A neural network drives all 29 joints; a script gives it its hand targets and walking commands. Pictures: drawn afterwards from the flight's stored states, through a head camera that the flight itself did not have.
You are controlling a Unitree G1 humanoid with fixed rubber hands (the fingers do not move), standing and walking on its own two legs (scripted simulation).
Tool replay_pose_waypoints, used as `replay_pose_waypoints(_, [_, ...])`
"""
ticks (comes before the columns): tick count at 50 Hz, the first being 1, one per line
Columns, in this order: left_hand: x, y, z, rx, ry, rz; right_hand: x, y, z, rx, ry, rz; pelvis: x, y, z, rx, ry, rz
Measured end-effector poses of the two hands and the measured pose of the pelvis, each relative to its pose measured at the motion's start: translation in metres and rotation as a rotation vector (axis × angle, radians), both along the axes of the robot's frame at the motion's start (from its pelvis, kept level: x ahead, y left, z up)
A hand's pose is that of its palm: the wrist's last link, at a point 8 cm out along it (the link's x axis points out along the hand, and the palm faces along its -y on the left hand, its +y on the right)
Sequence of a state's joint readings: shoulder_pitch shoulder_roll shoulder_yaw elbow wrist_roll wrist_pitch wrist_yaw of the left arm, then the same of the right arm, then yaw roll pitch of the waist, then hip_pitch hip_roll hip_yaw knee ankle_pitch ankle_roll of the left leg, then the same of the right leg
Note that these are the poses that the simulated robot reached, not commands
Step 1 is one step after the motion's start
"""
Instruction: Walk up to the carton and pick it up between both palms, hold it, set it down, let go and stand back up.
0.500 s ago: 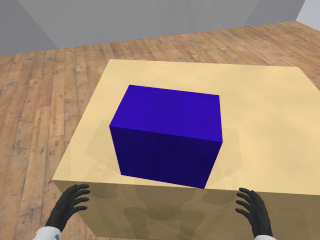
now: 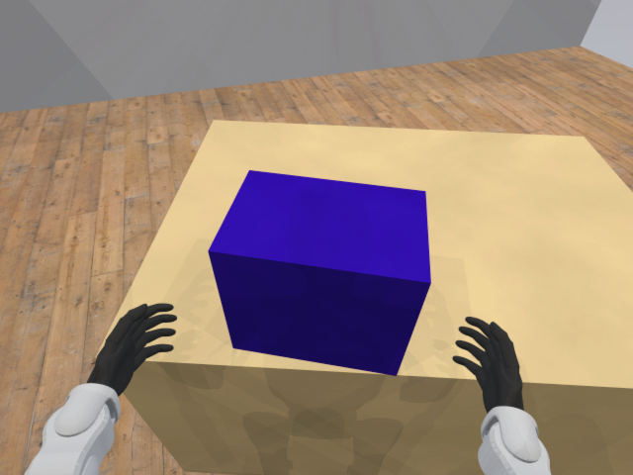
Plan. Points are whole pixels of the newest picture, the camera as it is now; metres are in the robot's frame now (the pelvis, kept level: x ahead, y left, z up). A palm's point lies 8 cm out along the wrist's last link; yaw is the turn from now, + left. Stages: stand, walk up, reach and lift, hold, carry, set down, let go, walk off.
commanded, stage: reach and lift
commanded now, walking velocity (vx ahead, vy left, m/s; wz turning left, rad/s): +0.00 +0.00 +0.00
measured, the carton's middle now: (323, 274) +0.43 +0.01 +0.00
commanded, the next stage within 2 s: none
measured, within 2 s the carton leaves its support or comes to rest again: neither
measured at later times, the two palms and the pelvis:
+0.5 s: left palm (137, 282) +0.34 +0.25 +0.09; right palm (518, 333) +0.29 -0.22 +0.07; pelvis +0.00 +0.00 +0.00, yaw -1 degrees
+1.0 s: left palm (161, 205) +0.41 +0.23 +0.15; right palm (536, 275) +0.34 -0.24 +0.12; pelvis -0.01 +0.01 +0.00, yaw -1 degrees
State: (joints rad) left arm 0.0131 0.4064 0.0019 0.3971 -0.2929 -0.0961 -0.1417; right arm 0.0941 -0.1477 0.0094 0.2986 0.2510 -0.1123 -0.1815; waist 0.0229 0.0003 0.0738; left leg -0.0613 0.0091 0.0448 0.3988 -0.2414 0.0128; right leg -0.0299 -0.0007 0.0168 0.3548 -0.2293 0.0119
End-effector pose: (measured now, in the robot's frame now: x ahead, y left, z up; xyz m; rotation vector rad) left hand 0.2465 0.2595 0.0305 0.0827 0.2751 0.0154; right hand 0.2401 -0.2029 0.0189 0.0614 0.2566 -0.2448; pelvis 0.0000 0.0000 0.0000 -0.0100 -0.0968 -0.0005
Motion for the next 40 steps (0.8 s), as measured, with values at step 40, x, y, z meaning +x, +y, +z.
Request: replay_pose_waypoints(40, [0.134, -0.023, 0.097, -0.023, -0.046, -0.048, 0.081, -0.027, 0.079, -0.017, -0.039, -0.017, -0.005, 0.007, 0.003, -0.004, 0.055, -0.015])
